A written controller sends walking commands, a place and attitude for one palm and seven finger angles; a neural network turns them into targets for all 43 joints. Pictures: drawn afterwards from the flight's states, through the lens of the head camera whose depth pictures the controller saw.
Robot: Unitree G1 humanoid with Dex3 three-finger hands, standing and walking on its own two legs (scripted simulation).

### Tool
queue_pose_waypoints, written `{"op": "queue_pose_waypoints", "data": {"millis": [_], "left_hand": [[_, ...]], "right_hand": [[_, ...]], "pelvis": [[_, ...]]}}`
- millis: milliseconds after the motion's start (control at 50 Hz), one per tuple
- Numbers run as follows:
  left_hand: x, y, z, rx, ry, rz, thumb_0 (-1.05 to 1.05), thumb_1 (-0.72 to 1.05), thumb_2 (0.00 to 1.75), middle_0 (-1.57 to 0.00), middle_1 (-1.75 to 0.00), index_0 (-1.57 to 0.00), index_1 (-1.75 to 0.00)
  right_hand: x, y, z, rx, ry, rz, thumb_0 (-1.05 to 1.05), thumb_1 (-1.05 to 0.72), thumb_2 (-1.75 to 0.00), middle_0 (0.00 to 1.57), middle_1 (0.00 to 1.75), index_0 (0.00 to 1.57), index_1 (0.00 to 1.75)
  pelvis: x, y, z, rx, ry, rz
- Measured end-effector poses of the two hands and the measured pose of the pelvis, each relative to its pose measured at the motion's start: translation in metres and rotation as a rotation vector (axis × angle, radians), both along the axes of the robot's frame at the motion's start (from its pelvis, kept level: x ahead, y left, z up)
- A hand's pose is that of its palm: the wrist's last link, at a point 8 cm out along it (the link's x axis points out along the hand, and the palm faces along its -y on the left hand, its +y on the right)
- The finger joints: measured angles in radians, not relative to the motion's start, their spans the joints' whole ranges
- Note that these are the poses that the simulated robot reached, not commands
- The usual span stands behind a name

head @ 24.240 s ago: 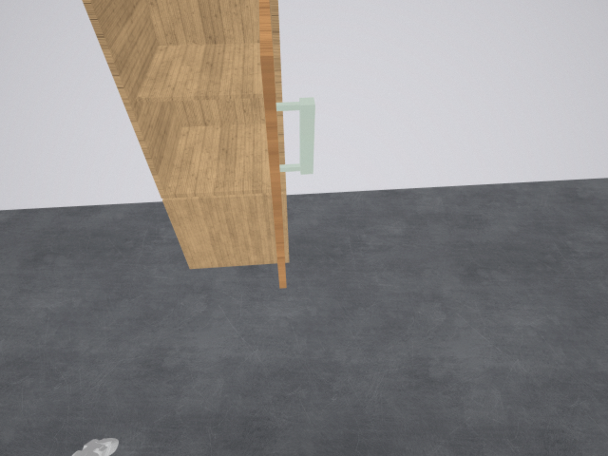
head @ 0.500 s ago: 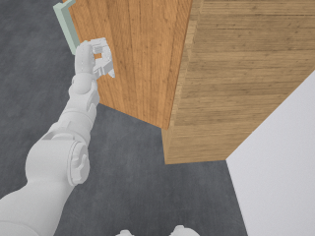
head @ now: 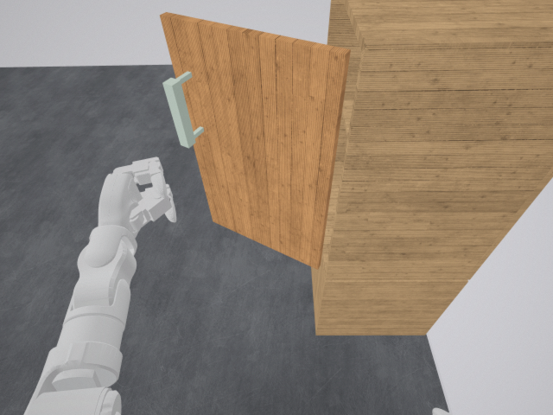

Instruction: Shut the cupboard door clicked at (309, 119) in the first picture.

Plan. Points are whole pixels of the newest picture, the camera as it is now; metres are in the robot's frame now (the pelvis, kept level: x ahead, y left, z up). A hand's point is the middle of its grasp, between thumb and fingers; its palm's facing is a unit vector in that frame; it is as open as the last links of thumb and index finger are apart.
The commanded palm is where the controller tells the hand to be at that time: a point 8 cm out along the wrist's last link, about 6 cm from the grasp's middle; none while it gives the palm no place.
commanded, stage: draw the hand back to the body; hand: left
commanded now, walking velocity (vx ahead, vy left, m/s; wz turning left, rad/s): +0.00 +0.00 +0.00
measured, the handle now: (187, 110) +0.68 +0.20 +0.09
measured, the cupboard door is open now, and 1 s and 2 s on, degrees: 61 61 61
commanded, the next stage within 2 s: step back with the hand held close in 1.08 s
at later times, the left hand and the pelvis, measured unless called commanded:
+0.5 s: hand (62, 275) +0.24 +0.24 +0.16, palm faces +0.35 -0.88 -0.32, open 4.6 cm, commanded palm +0.19 +0.28 +0.18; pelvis +0.01 +0.00 +0.02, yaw +2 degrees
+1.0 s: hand (8, 322) +0.19 +0.26 +0.17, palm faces +0.47 -0.78 -0.40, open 7.4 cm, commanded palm +0.14 +0.30 +0.19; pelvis +0.01 -0.01 +0.02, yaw +2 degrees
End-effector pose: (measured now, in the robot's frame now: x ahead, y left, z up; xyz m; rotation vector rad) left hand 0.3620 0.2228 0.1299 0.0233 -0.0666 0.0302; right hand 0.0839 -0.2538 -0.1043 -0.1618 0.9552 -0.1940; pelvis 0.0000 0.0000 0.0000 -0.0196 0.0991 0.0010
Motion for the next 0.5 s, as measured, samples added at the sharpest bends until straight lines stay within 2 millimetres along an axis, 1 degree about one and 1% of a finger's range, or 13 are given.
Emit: {"op": "queue_pose_waypoints", "data": {"millis": [20, 60, 140, 180, 240, 300, 360, 420, 500], "left_hand": [[-0.007, 0.002, 0.002, 0.001, 0.000, -0.002, 0.02, 0.90, 0.90, -1.28, -1.48, -1.27, -1.47], [-0.022, 0.004, 0.009, 0.073, -0.008, 0.017, 0.02, 0.90, 0.90, -1.25, -1.45, -1.25, -1.44], [-0.053, 0.007, 0.019, 0.158, -0.034, 0.071, 0.01, 0.90, 0.90, -1.18, -1.37, -1.17, -1.36], [-0.066, 0.012, 0.019, 0.171, -0.033, 0.103, 0.01, 0.90, 0.90, -1.13, -1.32, -1.13, -1.31], [-0.085, 0.023, 0.019, 0.191, -0.022, 0.156, 0.01, 0.89, 0.90, -1.06, -1.24, -1.06, -1.23], [-0.104, 0.034, 0.023, 0.217, -0.018, 0.206, 0.01, 0.89, 0.90, -0.98, -1.15, -0.98, -1.15], [-0.122, 0.044, 0.030, 0.247, -0.025, 0.250, 0.01, 0.89, 0.90, -0.91, -1.07, -0.90, -1.06], [-0.138, 0.052, 0.036, 0.277, -0.030, 0.287, 0.01, 0.89, 0.90, -0.82, -0.98, -0.82, -0.97], [-0.157, 0.061, 0.043, 0.319, -0.032, 0.330, 0.01, 0.89, 0.90, -0.72, -0.86, -0.71, -0.85]], "right_hand": [[0.011, 0.001, 0.004, -0.003, -0.038, 0.012, 0.01, -0.91, -0.90, 0.20, 0.30, 0.20, 0.30], [0.034, 0.004, 0.013, -0.005, -0.107, 0.030, 0.01, -0.91, -0.90, 0.20, 0.29, 0.20, 0.30], [0.073, 0.017, 0.034, 0.001, -0.213, 0.068, 0.01, -0.91, -0.90, 0.20, 0.29, 0.19, 0.30], [0.089, 0.025, 0.043, 0.005, -0.247, 0.092, 0.01, -0.91, -0.90, 0.20, 0.29, 0.19, 0.30], [0.105, 0.036, 0.053, 0.014, -0.285, 0.128, 0.01, -0.91, -0.90, 0.20, 0.29, 0.20, 0.30], [0.114, 0.047, 0.058, 0.025, -0.305, 0.163, 0.01, -0.91, -0.90, 0.20, 0.30, 0.20, 0.30], [0.117, 0.055, 0.057, 0.037, -0.301, 0.191, 0.01, -0.90, -0.90, 0.21, 0.30, 0.20, 0.30], [0.114, 0.060, 0.051, 0.049, -0.276, 0.207, 0.01, -0.90, -0.90, 0.21, 0.30, 0.20, 0.30], [0.107, 0.061, 0.042, 0.058, -0.235, 0.210, 0.01, -0.90, -0.90, 0.21, 0.30, 0.20, 0.30]], "pelvis": [[-0.001, 0.000, 0.001, 0.001, -0.010, 0.002], [-0.003, 0.001, 0.003, 0.006, -0.031, 0.003], [-0.005, 0.002, 0.009, 0.012, -0.069, 0.006], [-0.006, 0.001, 0.012, 0.013, -0.086, 0.009], [-0.005, 0.001, 0.014, 0.012, -0.107, 0.014], [-0.003, 0.001, 0.017, 0.012, -0.124, 0.018], [0.000, 0.002, 0.018, 0.012, -0.136, 0.022], [0.002, 0.003, 0.019, 0.013, -0.143, 0.025], [0.006, 0.003, 0.020, 0.013, -0.147, 0.027]]}}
